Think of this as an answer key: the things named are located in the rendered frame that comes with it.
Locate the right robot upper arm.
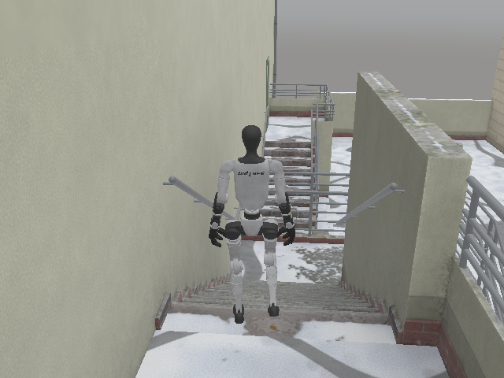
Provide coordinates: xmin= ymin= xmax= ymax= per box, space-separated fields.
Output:
xmin=268 ymin=159 xmax=287 ymax=204

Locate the left robot hand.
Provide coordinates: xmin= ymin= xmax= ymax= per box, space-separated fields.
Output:
xmin=209 ymin=227 xmax=226 ymax=247

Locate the left robot upper arm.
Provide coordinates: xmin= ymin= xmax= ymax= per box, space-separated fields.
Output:
xmin=217 ymin=159 xmax=235 ymax=204

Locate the robot right shin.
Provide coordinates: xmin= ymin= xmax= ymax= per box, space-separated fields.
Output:
xmin=266 ymin=253 xmax=277 ymax=307

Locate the robot torso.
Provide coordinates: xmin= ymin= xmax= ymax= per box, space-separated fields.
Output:
xmin=233 ymin=156 xmax=270 ymax=236

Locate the robot left forearm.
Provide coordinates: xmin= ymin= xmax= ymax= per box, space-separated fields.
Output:
xmin=210 ymin=192 xmax=224 ymax=229

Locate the robot right forearm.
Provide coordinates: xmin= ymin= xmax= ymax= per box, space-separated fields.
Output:
xmin=279 ymin=192 xmax=295 ymax=229

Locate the right robot hand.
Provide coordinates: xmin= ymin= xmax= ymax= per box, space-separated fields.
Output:
xmin=277 ymin=226 xmax=295 ymax=246

